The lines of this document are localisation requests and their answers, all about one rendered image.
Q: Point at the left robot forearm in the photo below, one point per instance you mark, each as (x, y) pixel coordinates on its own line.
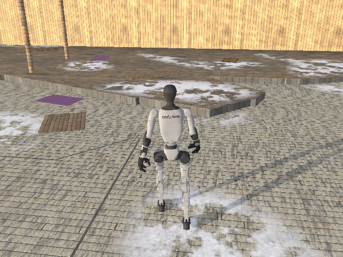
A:
(145, 146)

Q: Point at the left robot hand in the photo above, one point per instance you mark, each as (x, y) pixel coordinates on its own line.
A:
(140, 163)

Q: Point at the robot torso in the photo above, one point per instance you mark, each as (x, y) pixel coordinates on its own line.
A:
(171, 128)

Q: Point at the robot right upper arm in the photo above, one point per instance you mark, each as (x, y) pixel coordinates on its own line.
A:
(190, 121)

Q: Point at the robot left upper arm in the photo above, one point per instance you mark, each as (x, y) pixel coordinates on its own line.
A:
(151, 122)

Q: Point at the right robot hand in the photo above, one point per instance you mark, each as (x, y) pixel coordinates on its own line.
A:
(193, 146)

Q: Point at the right robot forearm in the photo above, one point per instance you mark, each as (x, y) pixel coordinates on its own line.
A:
(195, 138)

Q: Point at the robot right foot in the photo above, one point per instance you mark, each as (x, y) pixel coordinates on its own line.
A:
(186, 224)

